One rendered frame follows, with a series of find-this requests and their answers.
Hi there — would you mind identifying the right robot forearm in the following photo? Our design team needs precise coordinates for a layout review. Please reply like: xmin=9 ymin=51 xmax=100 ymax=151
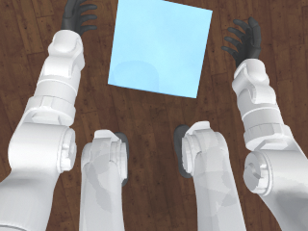
xmin=232 ymin=59 xmax=308 ymax=160

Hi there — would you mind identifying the left robot forearm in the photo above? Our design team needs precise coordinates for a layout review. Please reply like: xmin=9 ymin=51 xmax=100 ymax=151
xmin=8 ymin=30 xmax=85 ymax=167

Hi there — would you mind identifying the robot right shin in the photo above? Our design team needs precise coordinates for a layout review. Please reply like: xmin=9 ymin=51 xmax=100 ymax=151
xmin=182 ymin=120 xmax=229 ymax=173

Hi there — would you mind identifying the robot right hand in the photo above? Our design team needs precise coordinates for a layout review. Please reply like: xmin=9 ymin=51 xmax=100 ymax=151
xmin=221 ymin=16 xmax=262 ymax=68

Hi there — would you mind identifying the right robot upper arm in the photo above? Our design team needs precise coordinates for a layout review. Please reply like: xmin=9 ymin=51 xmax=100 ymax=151
xmin=243 ymin=149 xmax=308 ymax=231

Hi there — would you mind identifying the carton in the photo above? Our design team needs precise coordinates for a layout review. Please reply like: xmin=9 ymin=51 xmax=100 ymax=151
xmin=108 ymin=0 xmax=213 ymax=98

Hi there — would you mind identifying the robot right foot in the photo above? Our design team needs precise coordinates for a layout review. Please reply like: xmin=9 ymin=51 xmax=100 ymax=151
xmin=173 ymin=124 xmax=193 ymax=178

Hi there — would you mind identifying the robot left hand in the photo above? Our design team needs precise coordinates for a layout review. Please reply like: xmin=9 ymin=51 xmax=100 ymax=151
xmin=61 ymin=0 xmax=97 ymax=36

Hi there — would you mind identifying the left robot upper arm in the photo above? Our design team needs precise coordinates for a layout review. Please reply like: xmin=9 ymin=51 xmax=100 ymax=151
xmin=0 ymin=122 xmax=77 ymax=231

